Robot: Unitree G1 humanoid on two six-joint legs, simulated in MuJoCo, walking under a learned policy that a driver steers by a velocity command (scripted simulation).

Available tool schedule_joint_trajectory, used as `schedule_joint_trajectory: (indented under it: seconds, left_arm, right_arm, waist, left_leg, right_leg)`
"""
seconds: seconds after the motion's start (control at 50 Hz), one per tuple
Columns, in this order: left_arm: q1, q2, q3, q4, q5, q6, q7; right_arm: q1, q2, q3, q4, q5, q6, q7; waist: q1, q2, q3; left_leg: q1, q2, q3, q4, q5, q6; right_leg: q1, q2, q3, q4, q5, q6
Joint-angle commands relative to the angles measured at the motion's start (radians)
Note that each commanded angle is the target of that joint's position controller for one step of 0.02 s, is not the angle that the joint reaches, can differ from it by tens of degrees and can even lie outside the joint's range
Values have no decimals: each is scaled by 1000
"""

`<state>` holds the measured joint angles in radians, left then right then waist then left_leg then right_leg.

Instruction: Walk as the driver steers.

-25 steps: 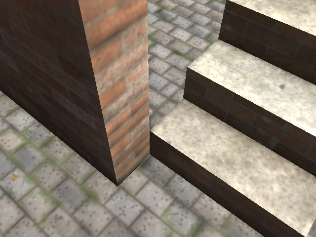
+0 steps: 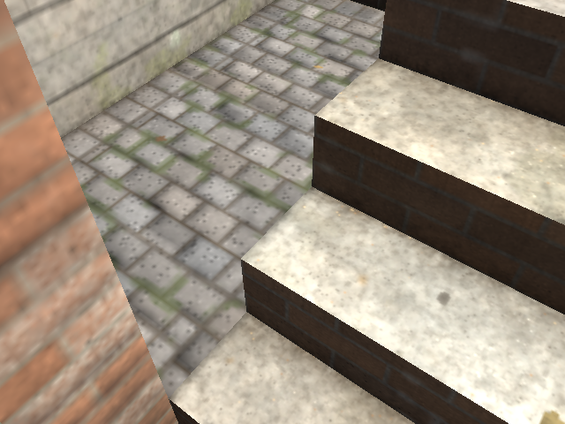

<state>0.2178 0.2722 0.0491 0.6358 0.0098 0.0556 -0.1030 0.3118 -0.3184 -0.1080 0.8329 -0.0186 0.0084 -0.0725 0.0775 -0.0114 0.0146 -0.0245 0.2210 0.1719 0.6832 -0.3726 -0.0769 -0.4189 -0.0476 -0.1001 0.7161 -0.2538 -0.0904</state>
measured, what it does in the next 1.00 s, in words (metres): climbs, turning right: left foot 0.20 m higher, then right foot 0.19 m higher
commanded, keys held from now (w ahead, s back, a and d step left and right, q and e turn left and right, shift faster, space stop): w+e+shift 0.12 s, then e+shift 0.02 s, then shift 0.02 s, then e+shift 0.50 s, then q+shift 0.24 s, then w+q+shift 0.10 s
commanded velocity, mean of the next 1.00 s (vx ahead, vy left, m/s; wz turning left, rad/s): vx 0.35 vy -0.05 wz -0.59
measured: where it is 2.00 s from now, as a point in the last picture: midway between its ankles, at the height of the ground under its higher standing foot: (477, 351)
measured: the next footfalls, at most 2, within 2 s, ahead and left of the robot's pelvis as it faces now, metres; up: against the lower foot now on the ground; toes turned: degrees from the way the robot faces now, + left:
left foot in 0.38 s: +0.37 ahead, -0.09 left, +0.20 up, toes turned -24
right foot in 0.80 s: +0.35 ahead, -0.42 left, +0.39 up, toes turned -48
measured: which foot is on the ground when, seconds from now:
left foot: down 0.00-0.00, up 0.02-0.36, down 0.38-0.86, up 0.88-1.00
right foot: down 0.00-0.40, up 0.42-0.78, down 0.80-1.00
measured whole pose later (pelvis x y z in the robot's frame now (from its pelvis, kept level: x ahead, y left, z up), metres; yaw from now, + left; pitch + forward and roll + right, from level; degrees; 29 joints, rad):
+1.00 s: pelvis +0.34 -0.25 +0.30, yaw -36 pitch +4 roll -6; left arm 0.21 0.26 -0.01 0.82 0.02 -0.01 -0.06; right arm 0.32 -0.25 -0.05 1.02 -0.07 -0.12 0.15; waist 0.08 0.05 -0.06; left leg -0.85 -0.03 -0.17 2.10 -0.07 0.11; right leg -0.75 -0.05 -0.20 1.20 -0.55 -0.06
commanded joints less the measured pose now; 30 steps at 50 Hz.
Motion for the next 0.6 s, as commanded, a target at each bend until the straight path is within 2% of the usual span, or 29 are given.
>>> schedule_joint_trajectory:
  seconds: [0.02,0.04,0.06,0.08,0.1,0.12,0.14,0.16,0.18,0.22,0.24,0.26,0.28,0.3,0.32,0.34,0.36,0.38,0.4,0.42,0.44,0.46,0.48,0.5,0.52,0.54,0.56,0.58,0.6]
  left_arm:
    - [280,138,58,92,-6,-28,2]
    - [242,334,104,41,-45,-47,14]
    - [174,271,93,31,-31,-56,38]
    - [123,180,69,19,-19,-54,53]
    - [101,135,55,17,-6,-59,55]
    - [142,133,53,30,-12,-78,65]
    - [260,66,20,124,-13,-120,95]
    - [285,81,20,160,-12,-133,102]
    - [298,97,20,166,-6,-143,112]
    - [350,95,17,204,22,-162,122]
    - [390,85,17,232,29,-166,124]
    - [387,57,9,247,27,-160,123]
    - [413,38,10,277,9,-145,118]
    - [413,53,19,282,15,-127,130]
    - [364,83,26,252,15,-108,154]
    - [139,99,39,182,0,-96,174]
    - [88,189,82,147,21,-141,179]
    - [32,233,115,157,-5,-172,179]
    - [-89,284,136,70,-65,-186,143]
    - [-187,159,120,5,-30,-194,108]
    - [-80,134,104,-38,14,-186,95]
    - [297,115,82,202,-19,-144,25]
    - [137,170,93,154,-51,-136,18]
    - [92,100,61,69,-25,-134,38]
    - [8,40,25,-33,43,-138,45]
    - [0,-29,-5,-51,41,-122,46]
    - [12,-40,-21,-46,10,-117,37]
    - [-30,-63,-42,-51,-11,-108,10]
    - [-64,-67,-57,-57,-22,-105,-16]
  right_arm:
    - [-300,-13,-3,-167,-10,-9,15]
    - [-171,35,24,-286,-28,2,0]
    - [-162,8,26,-272,-45,-4,4]
    - [-220,-28,19,-282,-51,-18,11]
    - [-243,-38,19,-263,-50,-20,12]
    - [-268,-45,20,-277,-52,-10,23]
    - [-295,40,56,-266,-100,-16,57]
    - [-272,85,76,-257,-103,-16,75]
    - [-309,117,98,-273,-98,-15,77]
    - [-447,141,128,-347,-68,-27,63]
    - [-520,144,132,-382,-72,-41,51]
    - [-548,142,144,-418,-65,-51,46]
    - [-623,168,166,-466,-64,-48,43]
    - [-690,170,173,-509,-58,-48,45]
    - [-646,153,183,-501,-42,-43,46]
    - [-435,134,155,-424,-31,-32,36]
    - [-238,64,119,-393,23,-21,17]
    - [-8,-1,83,-313,51,-15,7]
    - [233,-120,34,-277,2,-26,24]
    - [82,-197,6,-221,24,-29,22]
    - [-4,-83,20,-255,18,-22,3]
    - [68,90,139,-236,12,35,163]
    - [-78,146,139,-162,23,37,234]
    - [-176,159,142,-114,27,33,252]
    - [-238,164,142,-45,24,6,236]
    - [-305,182,136,-29,13,-14,197]
    - [-390,173,117,-63,0,-45,151]
    - [-297,102,91,-16,-21,-63,111]
    - [-203,94,87,21,-43,-80,92]
  waist:
    - [136,-255,70]
    - [31,-587,-138]
    - [-7,-396,-124]
    - [-12,-238,-62]
    - [-23,-129,-55]
    - [-8,-90,-65]
    - [-37,87,-27]
    - [-52,66,-26]
    - [-44,48,-29]
    - [0,-82,-61]
    - [28,-120,-58]
    - [6,-85,-11]
    - [16,-48,32]
    - [31,-37,49]
    - [11,5,-12]
    - [-150,-61,-211]
    - [-211,-236,-363]
    - [-314,-295,-464]
    - [-447,-42,-602]
    - [-348,448,-550]
    - [-241,241,-617]
    - [-203,247,-404]
    - [-156,-122,-139]
    - [-52,-208,-213]
    - [48,-234,-190]
    - [75,-159,-143]
    - [92,-94,-136]
    - [26,47,-154]
    - [-6,54,-139]
  left_leg:
    - [-704,-209,-90,900,-203,100]
    - [-816,-257,-230,931,-221,81]
    - [-880,-211,-228,1005,-116,72]
    - [-903,-186,-200,1033,-38,56]
    - [-906,-159,-190,1092,0,45]
    - [-933,-158,-184,1181,49,39]
    - [-998,-130,-210,1250,189,49]
    - [-1074,-135,-181,1310,217,60]
    - [-1159,-154,-139,1401,172,77]
    - [-1279,-223,-62,1581,-15,112]
    - [-1381,-232,-59,1667,-97,126]
    - [-1375,-232,-55,1552,-116,129]
    - [-1298,-252,1,1375,-140,127]
    - [-1253,-280,44,1243,-169,121]
    - [-996,-301,89,953,-188,123]
    - [-548,-362,90,788,4,142]
    - [-394,-336,-37,598,43,161]
    - [-274,-330,-161,430,38,182]
    - [82,-115,-405,105,283,363]
    - [171,60,-731,-87,1226,506]
    - [145,204,-965,-128,1357,631]
    - [-98,291,-1249,-216,1242,714]
    - [-228,243,-959,-190,1119,633]
    - [-248,198,-720,-207,1031,557]
    - [-230,113,-464,-177,914,467]
    - [-293,42,-276,-248,723,374]
    - [-465,-57,-96,-330,436,277]
    - [-446,-141,-17,-372,447,273]
    - [-356,-142,5,-378,519,271]
  right_leg:
    - [447,36,149,-203,440,-26]
    - [551,-116,636,-401,544,-94]
    - [563,-160,735,-486,210,-118]
    - [466,-135,663,-442,165,-124]
    - [414,-99,572,-396,243,-101]
    - [387,-86,542,-379,366,-98]
    - [357,-133,601,-354,411,36]
    - [356,-117,536,-307,617,116]
    - [359,-92,496,-259,809,142]
    - [378,-36,414,-261,1005,81]
    - [425,-36,425,-266,991,53]
    - [373,-20,417,-301,995,38]
    - [272,26,392,-352,1064,44]
    - [266,12,429,-430,1210,30]
    - [220,-4,402,-527,1458,39]
    - [95,45,258,-425,2106,65]
    - [213,-35,369,-302,2353,86]
    - [365,-69,401,-108,2435,150]
    - [234,137,235,440,1726,262]
    - [-55,312,187,1079,-104,231]
    - [-323,262,291,1506,-171,190]
    - [-529,272,599,1857,70,91]
    - [-674,250,573,1801,4,32]
    - [-658,198,520,1633,-51,13]
    - [-703,115,410,1388,-125,-21]
    - [-678,67,363,1247,-189,-59]
    - [-513,30,279,1131,-188,-52]
    - [-507,79,172,1323,-132,-42]
    - [-617,107,124,1488,-152,-36]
